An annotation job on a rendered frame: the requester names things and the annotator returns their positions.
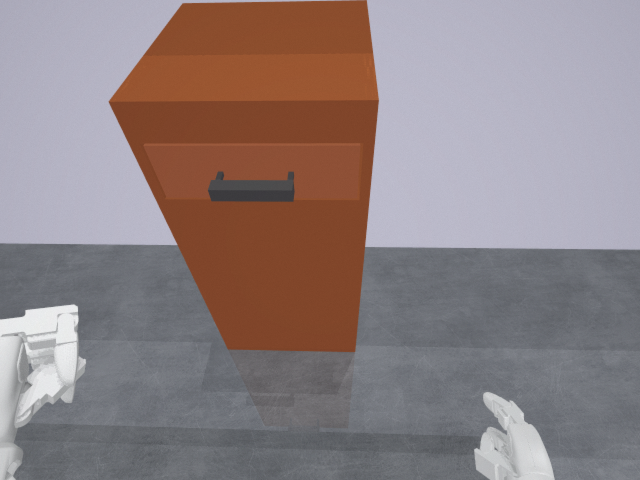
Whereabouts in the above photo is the left robot hand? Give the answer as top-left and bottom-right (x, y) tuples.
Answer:
(0, 305), (86, 443)

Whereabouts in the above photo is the robot left forearm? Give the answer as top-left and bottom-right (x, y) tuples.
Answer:
(0, 442), (23, 480)

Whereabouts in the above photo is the drawer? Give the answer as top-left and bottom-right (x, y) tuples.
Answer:
(144, 143), (360, 198)

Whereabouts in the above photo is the handle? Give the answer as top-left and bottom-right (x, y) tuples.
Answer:
(208, 171), (295, 202)

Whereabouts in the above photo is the cabinet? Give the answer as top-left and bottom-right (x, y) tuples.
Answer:
(109, 0), (379, 352)

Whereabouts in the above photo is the right robot hand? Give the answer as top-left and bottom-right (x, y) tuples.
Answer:
(474, 392), (555, 480)

